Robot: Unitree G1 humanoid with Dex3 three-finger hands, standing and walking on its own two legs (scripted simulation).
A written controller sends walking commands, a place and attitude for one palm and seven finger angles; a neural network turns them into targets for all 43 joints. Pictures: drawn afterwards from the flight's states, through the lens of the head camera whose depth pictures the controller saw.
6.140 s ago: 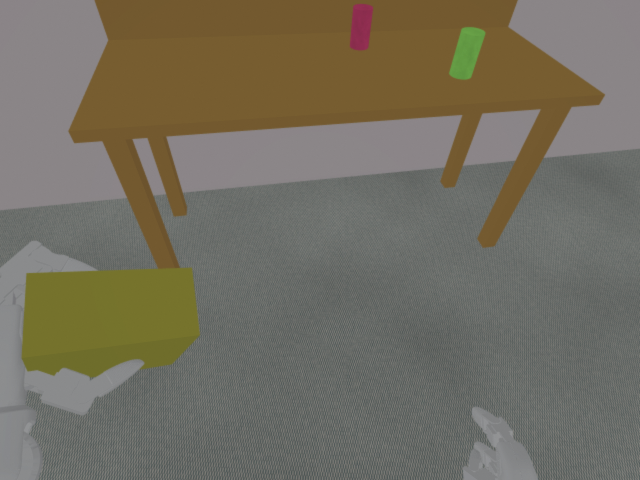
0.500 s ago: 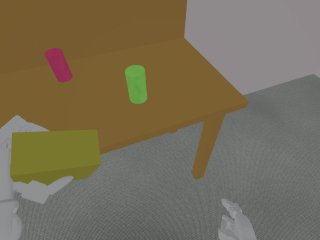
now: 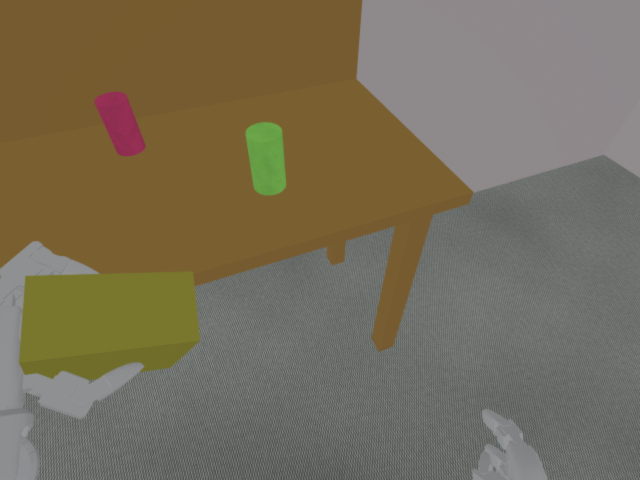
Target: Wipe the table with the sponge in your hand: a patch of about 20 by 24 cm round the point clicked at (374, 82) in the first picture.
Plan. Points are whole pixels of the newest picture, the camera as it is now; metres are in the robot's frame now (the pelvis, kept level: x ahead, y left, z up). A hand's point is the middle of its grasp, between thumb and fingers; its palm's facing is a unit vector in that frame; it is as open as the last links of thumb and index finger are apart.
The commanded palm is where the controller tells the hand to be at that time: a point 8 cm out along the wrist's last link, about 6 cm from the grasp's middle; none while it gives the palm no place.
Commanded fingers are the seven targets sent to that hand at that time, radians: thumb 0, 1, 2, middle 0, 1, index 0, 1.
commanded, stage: come to a stop and stand still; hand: left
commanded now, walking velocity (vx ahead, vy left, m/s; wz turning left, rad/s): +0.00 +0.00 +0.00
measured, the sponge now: (136, 328) +0.22 +0.20 +0.15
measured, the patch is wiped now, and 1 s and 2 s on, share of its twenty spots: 0.00 0.00 0.00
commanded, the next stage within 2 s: look again from close up in 0.32 s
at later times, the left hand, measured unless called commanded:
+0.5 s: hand (29, 296) +0.22 +0.28 +0.19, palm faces +0.45 -0.75 -0.49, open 10.7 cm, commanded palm +0.14 +0.29 +0.18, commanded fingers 0.00 0.10 1.30 -1.20 -1.60 -1.20 -1.60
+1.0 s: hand (58, 251) +0.28 +0.29 +0.18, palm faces +0.40 -0.85 -0.33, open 10.6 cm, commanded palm +0.22 +0.33 +0.18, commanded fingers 0.00 0.10 1.30 -1.20 -1.60 -1.20 -1.60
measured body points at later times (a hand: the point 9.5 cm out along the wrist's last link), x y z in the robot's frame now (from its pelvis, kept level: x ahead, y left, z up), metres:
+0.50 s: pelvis -0.02 +0.00 +0.00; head +0.00 +0.01 +0.45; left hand +0.19 +0.32 +0.22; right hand +0.13 -0.22 -0.10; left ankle +0.02 +0.13 -0.73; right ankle +0.07 -0.07 -0.74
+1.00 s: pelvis +0.06 +0.05 +0.00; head +0.06 +0.07 +0.44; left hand +0.25 +0.33 +0.20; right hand +0.24 -0.17 -0.06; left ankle +0.02 +0.13 -0.74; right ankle +0.07 -0.07 -0.74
